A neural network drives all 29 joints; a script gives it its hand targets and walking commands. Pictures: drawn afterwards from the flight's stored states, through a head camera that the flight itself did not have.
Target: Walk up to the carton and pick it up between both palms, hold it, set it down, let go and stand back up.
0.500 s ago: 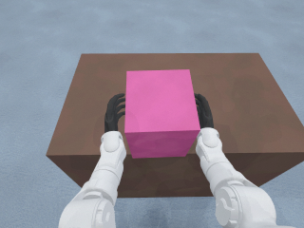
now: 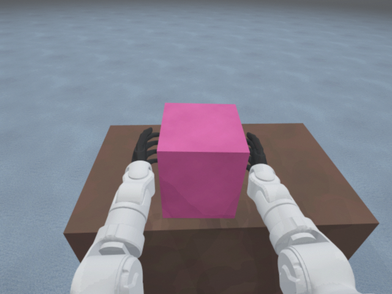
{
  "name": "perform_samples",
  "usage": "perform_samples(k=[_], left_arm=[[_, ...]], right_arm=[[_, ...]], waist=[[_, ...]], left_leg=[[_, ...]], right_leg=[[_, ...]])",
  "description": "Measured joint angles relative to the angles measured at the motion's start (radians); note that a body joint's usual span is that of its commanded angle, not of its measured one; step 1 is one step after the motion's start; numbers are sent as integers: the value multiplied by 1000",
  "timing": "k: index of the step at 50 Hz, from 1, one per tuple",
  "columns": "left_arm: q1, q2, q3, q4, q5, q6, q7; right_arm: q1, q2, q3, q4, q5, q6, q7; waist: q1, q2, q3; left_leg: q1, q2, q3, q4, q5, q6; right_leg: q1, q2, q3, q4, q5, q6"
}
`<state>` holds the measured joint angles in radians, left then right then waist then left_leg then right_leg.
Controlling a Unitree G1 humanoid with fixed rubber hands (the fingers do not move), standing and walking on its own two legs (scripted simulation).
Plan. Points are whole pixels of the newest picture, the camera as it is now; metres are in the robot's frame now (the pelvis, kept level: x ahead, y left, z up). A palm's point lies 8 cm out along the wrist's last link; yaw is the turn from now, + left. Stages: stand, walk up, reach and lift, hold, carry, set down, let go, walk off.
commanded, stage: reach and lift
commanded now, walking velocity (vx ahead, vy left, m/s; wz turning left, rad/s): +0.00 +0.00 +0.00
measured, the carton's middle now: (199, 160) +0.39 +0.01 +0.12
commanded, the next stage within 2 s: hold in 1.28 s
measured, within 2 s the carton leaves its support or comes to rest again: neither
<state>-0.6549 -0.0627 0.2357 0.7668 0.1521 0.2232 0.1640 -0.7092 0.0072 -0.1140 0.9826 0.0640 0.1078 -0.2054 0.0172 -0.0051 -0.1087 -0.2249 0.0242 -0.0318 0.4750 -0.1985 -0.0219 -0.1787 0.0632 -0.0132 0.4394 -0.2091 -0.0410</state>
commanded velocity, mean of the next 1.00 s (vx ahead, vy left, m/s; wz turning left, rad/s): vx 0.00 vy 0.00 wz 0.00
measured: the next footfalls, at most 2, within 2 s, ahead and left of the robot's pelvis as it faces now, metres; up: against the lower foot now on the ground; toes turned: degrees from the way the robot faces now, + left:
none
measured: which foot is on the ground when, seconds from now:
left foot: down 0.00-1.00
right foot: down 0.00-1.00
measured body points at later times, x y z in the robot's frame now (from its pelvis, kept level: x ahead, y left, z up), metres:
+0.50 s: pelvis -0.01 +0.00 +0.00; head -0.08 +0.02 +0.45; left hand +0.38 +0.15 +0.17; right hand +0.37 -0.11 +0.13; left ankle +0.04 +0.13 -0.74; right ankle +0.02 -0.09 -0.74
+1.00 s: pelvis +0.01 +0.02 +0.00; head -0.05 +0.03 +0.45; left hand +0.41 +0.16 +0.20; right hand +0.39 -0.10 +0.17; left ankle +0.04 +0.13 -0.74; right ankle +0.02 -0.09 -0.74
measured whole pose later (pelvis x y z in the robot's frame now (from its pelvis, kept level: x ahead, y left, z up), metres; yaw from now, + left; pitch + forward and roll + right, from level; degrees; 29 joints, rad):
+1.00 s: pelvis +0.01 +0.02 +0.00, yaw +0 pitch -7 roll -2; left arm -0.75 -0.03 0.32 0.50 0.18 0.53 0.06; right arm -0.71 0.07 -0.11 0.67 0.13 0.31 -0.31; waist -0.05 -0.01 -0.03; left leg -0.12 0.02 -0.03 0.45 -0.21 -0.01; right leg -0.03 0.06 -0.01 0.33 -0.18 -0.02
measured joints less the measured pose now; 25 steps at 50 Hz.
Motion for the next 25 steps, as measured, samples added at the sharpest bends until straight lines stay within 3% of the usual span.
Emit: perform_samples(k=[16,25], left_arm=[[-104,24,81,-21,21,130,-72],[-119,29,82,-21,27,148,-77]], right_arm=[[0,40,0,-46,-39,58,-50],[0,42,0,-85,-40,96,-58]], waist=[[-14,-2,7],[-19,-7,14]], left_leg=[[13,-2,0,-7,24,0],[11,-3,0,-7,19,2]], right_leg=[[10,-2,0,-2,20,2],[14,-3,0,-12,21,3]])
